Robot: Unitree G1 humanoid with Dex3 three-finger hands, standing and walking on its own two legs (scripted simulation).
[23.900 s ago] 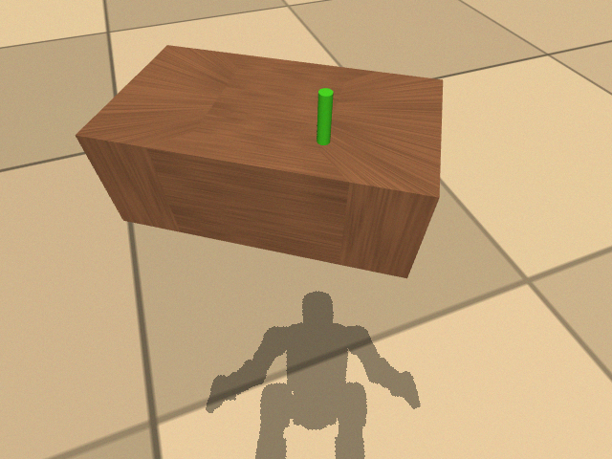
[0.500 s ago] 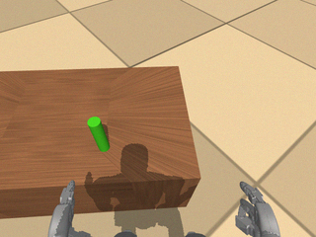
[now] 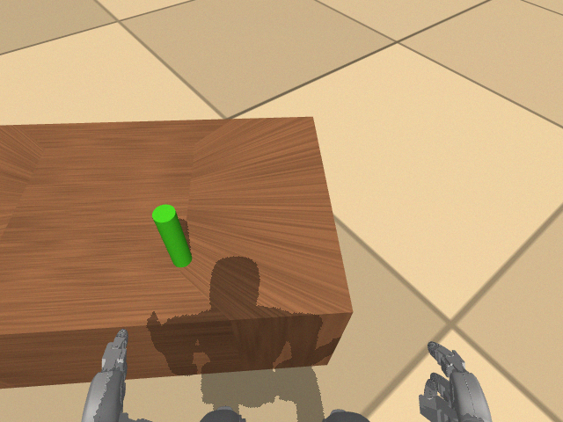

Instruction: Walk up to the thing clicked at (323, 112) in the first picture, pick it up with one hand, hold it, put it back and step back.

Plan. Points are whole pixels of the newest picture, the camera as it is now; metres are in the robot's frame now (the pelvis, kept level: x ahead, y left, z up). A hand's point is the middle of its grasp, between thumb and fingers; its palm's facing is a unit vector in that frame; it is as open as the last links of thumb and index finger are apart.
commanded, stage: home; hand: left
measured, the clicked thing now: (174, 238) +0.51 +0.23 -0.18
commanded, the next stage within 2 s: stand in 0.40 s
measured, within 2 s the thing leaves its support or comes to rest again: neither
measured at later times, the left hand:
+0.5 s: hand (151, 403) +0.16 +0.18 -0.05, palm faces +0.12 -0.95 -0.29, open 17.4 cm
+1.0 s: hand out of the picture +0.07 +0.25 -0.11, palm faces -0.02 -0.93 -0.37, open 8.5 cm
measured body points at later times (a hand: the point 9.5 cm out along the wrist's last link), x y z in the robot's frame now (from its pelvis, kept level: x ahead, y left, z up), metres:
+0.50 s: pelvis +0.00 +0.00 +0.01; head +0.03 +0.00 +0.46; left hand +0.16 +0.23 -0.03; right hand +0.16 -0.24 -0.07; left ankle +0.01 +0.12 -0.68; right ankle +0.00 -0.13 -0.68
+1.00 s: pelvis +0.01 +0.00 +0.04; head +0.03 +0.00 +0.49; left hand +0.07 +0.30 -0.08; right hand +0.08 -0.29 -0.09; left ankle +0.01 +0.12 -0.68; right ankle +0.00 -0.13 -0.68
